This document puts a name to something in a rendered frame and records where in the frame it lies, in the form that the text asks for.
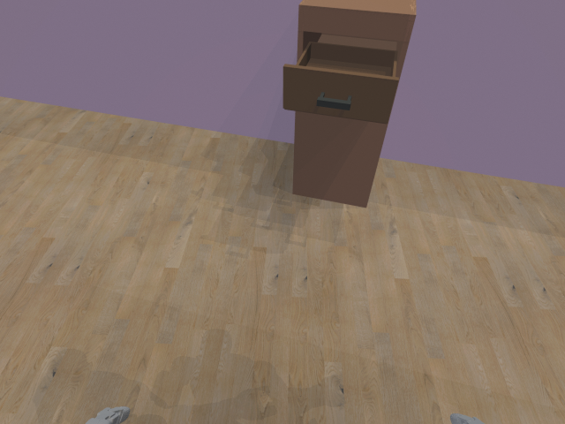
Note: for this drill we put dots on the robot left hand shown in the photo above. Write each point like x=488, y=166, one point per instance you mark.
x=111, y=416

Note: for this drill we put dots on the handle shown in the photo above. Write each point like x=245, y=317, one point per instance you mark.
x=333, y=103

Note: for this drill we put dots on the cabinet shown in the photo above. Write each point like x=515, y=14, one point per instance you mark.
x=335, y=158

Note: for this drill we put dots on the drawer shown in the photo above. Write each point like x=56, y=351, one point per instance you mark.
x=368, y=75

